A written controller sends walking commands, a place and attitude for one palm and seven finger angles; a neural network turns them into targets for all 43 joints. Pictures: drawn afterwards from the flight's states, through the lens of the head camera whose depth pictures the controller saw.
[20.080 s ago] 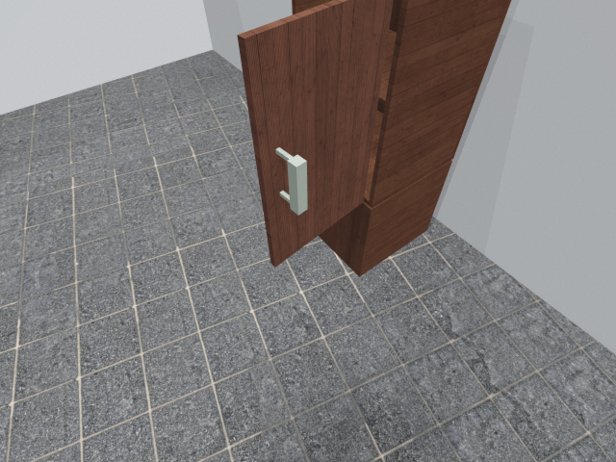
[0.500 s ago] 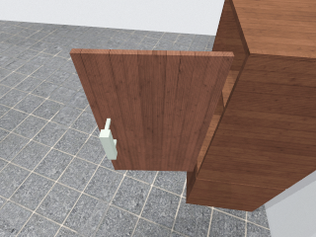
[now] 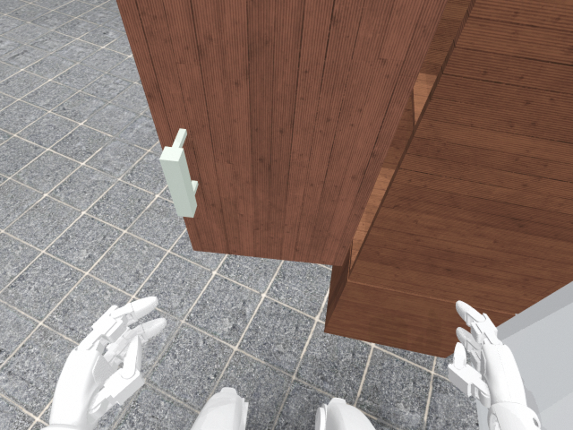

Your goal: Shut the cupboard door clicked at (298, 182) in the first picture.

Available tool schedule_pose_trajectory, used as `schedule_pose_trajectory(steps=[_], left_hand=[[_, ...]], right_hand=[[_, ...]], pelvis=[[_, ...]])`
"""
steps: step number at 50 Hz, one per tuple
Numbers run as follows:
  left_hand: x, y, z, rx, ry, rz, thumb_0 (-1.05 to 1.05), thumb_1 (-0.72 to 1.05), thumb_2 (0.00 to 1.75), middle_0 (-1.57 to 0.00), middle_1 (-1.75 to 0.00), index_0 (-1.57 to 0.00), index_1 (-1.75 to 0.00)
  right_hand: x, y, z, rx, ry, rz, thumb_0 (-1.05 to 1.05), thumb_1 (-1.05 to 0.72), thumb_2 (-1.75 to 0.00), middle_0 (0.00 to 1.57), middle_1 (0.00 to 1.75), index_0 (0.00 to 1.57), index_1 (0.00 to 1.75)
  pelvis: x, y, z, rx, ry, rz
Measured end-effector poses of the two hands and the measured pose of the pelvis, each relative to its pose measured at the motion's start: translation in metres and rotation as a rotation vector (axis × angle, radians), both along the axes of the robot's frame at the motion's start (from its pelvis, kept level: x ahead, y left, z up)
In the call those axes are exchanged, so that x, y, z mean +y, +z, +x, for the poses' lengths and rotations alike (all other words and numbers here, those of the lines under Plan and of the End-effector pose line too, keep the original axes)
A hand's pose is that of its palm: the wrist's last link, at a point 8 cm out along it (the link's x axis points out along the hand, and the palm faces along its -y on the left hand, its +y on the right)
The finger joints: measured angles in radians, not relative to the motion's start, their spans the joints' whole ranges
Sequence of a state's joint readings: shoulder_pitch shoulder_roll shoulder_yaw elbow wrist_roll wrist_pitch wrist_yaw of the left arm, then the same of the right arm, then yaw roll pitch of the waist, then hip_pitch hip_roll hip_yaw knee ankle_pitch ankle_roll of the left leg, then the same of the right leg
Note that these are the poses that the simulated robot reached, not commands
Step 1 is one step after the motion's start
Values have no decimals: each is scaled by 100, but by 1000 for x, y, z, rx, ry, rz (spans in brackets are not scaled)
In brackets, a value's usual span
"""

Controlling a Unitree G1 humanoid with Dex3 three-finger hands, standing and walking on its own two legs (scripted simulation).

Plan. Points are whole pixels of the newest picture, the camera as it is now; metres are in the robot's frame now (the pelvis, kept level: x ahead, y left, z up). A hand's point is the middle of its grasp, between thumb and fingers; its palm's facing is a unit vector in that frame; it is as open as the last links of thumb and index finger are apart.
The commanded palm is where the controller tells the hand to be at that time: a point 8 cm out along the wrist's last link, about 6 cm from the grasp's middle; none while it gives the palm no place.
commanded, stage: raise the hand and make a fist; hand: left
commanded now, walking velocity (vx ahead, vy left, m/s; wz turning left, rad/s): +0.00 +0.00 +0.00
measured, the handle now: (184, 174) +0.47 +0.21 +0.05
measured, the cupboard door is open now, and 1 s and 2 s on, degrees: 96 96 96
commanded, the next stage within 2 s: bring the fist close to the handle in 1.48 s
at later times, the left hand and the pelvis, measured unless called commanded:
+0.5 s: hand (110, 323) +0.23 +0.24 +0.05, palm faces +0.08 -1.00 -0.05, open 3.8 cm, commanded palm +0.20 +0.27 +0.04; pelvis +0.01 +0.04 -0.01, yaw -1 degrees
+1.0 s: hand (122, 329) +0.23 +0.22 +0.04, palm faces -0.04 -1.00 -0.02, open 3.1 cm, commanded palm +0.21 +0.28 +0.05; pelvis +0.01 +0.04 -0.01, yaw +0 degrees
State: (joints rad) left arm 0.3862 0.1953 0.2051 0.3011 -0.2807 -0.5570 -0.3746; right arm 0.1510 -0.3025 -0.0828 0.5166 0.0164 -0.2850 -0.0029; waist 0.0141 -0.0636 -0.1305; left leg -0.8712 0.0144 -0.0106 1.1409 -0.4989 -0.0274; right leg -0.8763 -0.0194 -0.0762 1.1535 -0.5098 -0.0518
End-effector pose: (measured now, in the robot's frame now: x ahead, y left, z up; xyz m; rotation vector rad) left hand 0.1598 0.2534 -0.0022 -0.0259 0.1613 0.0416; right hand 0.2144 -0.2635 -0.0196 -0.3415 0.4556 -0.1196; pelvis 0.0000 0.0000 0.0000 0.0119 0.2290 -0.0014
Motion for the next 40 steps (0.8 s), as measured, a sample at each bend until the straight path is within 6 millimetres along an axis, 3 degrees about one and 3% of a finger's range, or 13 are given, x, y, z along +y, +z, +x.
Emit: schedule_pose_trajectory(steps=[2,4,8,11,15,18,23,26,33,40], left_hand=[[8,-2,-18,-1,48,28,2,90,89,-47,-59,-47,-59],[14,11,-22,-83,76,67,2,90,89,-51,-63,-51,-63],[8,44,-1,-291,15,92,3,90,90,-58,-71,-58,-70],[-3,45,29,-279,-107,65,2,90,90,-63,-77,-63,-76],[-9,21,55,-50,-183,-3,2,90,90,-71,-85,-71,-84],[2,19,57,32,-109,-18,2,90,89,-76,-91,-76,-90],[29,46,46,-87,35,54,2,90,89,-85,-101,-85,-100],[34,50,43,-146,21,76,2,90,90,-90,-107,-90,-106],[21,24,49,-57,-114,13,2,90,90,-103,-121,-104,-120],[39,60,48,-177,0,49,2,90,89,-116,-135,-116,-134]], right_hand=[[6,-8,10,-26,29,-7,1,-91,-90,19,30,20,30],[17,-20,15,-34,55,0,1,-91,-90,19,30,20,30],[44,-48,11,-1,85,54,1,-91,-90,19,30,20,30],[63,-66,-6,61,62,118,1,-91,-90,20,30,20,30],[74,-78,-38,165,-20,184,1,-90,-90,20,30,20,30],[74,-78,-60,230,-84,190,2,-90,-90,20,30,21,30],[67,-75,-76,300,-103,132,2,-90,-90,20,30,20,30],[63,-76,-70,306,-81,92,2,-90,-90,20,30,20,30],[67,-62,-36,212,-62,51,2,-90,-90,20,30,20,30],[89,-42,-6,140,0,85,1,-90,-90,20,30,20,30]], pelvis=[[0,-11,-4,11,11,-14],[0,-19,-7,17,19,-27],[3,-30,-13,20,30,-50],[7,-32,-15,30,26,-55],[15,-24,-11,42,10,-50],[22,-16,-4,49,-6,-46],[33,-10,6,61,-6,-50],[40,-14,7,68,4,-58],[49,-18,7,78,3,-67],[50,-11,12,61,9,-74]])
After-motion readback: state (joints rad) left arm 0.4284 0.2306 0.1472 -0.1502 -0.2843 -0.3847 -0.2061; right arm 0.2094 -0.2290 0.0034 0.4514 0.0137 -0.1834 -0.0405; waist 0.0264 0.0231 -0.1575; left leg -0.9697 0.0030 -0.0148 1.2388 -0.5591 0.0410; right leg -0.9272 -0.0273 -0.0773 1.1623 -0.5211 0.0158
